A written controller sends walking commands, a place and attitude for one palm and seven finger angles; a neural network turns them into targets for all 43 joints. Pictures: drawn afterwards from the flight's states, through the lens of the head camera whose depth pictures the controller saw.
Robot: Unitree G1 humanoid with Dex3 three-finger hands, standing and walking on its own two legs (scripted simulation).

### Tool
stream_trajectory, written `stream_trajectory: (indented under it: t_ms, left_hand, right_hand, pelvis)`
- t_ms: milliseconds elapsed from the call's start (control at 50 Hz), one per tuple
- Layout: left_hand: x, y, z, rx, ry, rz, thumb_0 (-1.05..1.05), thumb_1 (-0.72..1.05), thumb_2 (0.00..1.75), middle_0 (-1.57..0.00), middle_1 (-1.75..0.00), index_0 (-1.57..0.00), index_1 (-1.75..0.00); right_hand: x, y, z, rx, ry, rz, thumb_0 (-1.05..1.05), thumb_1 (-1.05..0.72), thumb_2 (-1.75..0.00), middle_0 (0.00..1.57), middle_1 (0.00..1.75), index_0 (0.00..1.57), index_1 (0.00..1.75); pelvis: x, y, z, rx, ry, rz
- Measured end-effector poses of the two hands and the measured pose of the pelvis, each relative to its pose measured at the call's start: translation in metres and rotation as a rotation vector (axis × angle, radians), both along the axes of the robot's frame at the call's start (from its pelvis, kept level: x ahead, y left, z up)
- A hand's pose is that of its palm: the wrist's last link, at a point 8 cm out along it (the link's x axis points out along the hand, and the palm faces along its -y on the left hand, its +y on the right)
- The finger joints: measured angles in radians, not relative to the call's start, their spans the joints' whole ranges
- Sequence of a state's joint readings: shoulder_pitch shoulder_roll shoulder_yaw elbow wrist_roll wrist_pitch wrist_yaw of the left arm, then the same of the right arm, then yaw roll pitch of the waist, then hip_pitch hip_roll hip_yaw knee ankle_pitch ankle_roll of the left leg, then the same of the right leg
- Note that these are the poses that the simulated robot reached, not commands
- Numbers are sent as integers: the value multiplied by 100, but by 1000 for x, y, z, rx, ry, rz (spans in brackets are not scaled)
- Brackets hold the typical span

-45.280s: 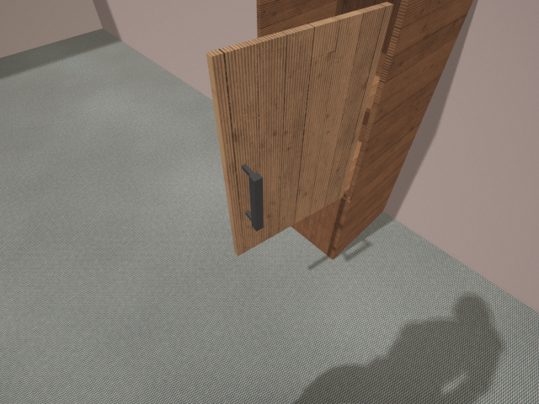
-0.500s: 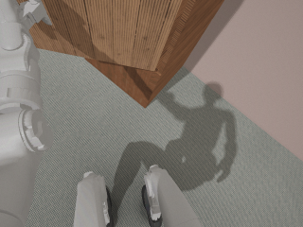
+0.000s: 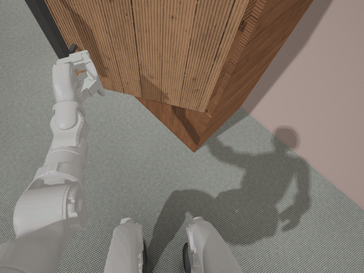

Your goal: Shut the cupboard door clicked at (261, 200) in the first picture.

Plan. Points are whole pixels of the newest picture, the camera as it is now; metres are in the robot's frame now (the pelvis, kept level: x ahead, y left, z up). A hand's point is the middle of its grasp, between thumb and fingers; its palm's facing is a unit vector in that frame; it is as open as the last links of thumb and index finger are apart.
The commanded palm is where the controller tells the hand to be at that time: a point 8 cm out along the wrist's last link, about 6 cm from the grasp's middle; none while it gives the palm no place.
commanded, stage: pull the fist back off the door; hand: left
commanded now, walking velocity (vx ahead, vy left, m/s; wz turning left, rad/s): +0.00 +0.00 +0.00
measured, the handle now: (56, 26) +0.65 +0.23 +0.05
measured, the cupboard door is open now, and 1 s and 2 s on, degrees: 32 32 32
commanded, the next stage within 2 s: draw the hand back to the body in 0.16 s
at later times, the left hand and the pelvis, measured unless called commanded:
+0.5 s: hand (81, 89) +0.46 +0.15 +0.08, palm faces +0.10 -0.99 -0.08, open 3.1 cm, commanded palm +0.42 +0.20 +0.10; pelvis +0.01 +0.00 +0.03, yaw +0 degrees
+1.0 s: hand out of the picture +0.32 +0.22 +0.19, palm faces +0.21 -0.94 -0.27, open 3.2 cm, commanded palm +0.28 +0.26 +0.21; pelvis +0.03 +0.00 +0.12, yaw +2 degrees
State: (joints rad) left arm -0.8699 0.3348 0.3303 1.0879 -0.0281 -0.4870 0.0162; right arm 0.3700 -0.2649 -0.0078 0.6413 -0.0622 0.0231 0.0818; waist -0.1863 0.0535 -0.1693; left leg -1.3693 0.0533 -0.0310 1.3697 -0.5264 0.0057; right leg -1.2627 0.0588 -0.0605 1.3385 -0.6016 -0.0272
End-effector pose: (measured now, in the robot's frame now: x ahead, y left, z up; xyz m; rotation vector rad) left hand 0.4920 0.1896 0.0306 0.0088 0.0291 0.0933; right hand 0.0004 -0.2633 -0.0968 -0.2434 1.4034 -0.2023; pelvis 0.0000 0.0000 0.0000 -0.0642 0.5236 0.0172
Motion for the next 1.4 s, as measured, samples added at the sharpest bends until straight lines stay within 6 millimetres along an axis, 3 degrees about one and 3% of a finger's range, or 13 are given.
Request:
stream_trajectory:
  t_ms: [120,220,380,480,560,700,800,880,980,1080,1200,1300,1400]
  left_hand:
    - [-15,-7,13,22,-56,-7,2,90,90,-130,-150,-130,-150]
    - [-14,-9,19,41,-11,-9,2,90,90,-130,-150,-130,-150]
    - [-12,-8,30,11,-72,6,2,90,90,-130,-150,-130,-150]
    - [-48,9,51,69,-64,1,2,90,90,-130,-150,-129,-150]
    - [-87,26,73,58,-12,30,2,90,90,-130,-150,-129,-150]
    - [-122,39,119,43,-104,24,2,90,90,-130,-150,-130,-150]
    - [-141,35,130,41,-72,-50,2,90,90,-128,-147,-127,-148]
    - [-169,40,140,147,18,-17,2,90,90,-122,-140,-121,-141]
    - [-201,66,167,240,56,101,2,90,90,-111,-128,-111,-129]
    - [-224,89,200,291,28,212,2,90,90,-98,-115,-98,-115]
    - [-249,93,224,314,6,251,2,90,90,-82,-97,-82,-98]
    - [-270,102,240,352,-6,294,2,90,90,-69,-82,-68,-83]
    - [-292,116,270,435,-60,365,2,89,90,-55,-67,-55,-68]
  right_hand:
    - [31,1,-4,10,-60,23,0,-91,-90,20,30,20,30]
    - [49,8,-6,28,-115,38,0,-91,-90,20,30,20,30]
    - [45,13,-8,40,-122,19,0,-91,-90,20,30,20,30]
    - [42,20,5,92,-121,-29,0,-91,-90,20,30,20,30]
    - [54,25,27,112,-159,-20,1,-91,-90,20,30,20,30]
    - [102,15,68,50,-324,67,1,-91,-90,21,30,20,30]
    - [140,9,95,24,-471,92,1,-91,-90,20,30,20,30]
    - [167,16,116,23,-549,67,1,-91,-90,20,30,20,30]
    - [197,34,138,44,-620,92,1,-91,-90,20,30,20,30]
    - [221,55,151,84,-669,157,1,-91,-90,20,30,20,30]
    - [238,74,161,133,-714,206,1,-90,-90,20,30,20,30]
    - [242,78,164,145,-720,227,1,-90,-90,21,30,20,30]
    - [242,75,163,144,-720,239,1,-90,-90,21,30,20,30]
  pelvis:
    - [2,1,4,7,-21,6]
    - [1,1,7,11,-39,12]
    - [0,0,6,17,-36,-1]
    - [6,1,27,33,-89,-18]
    - [12,0,52,41,-158,-12]
    - [16,-3,77,36,-254,29]
    - [17,0,87,39,-304,29]
    - [23,2,102,56,-356,12]
    - [29,3,118,63,-420,18]
    - [34,5,128,67,-474,33]
    - [41,9,137,74,-519,34]
    - [46,7,141,78,-540,33]
    - [49,6,143,78,-552,34]
